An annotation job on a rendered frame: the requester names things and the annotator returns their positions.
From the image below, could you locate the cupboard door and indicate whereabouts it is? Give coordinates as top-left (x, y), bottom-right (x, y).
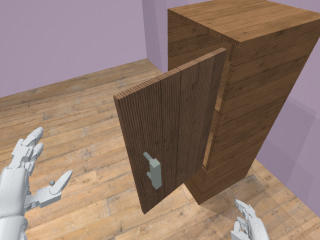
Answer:
top-left (113, 47), bottom-right (227, 215)

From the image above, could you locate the right robot hand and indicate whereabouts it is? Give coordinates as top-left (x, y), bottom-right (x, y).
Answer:
top-left (231, 199), bottom-right (270, 240)

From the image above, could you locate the robot left forearm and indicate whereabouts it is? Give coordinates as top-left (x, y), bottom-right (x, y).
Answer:
top-left (0, 215), bottom-right (28, 240)

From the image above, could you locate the handle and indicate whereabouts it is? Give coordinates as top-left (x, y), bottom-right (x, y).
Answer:
top-left (143, 152), bottom-right (162, 190)

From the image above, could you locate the left robot hand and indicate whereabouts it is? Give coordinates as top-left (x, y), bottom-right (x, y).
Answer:
top-left (0, 127), bottom-right (73, 218)

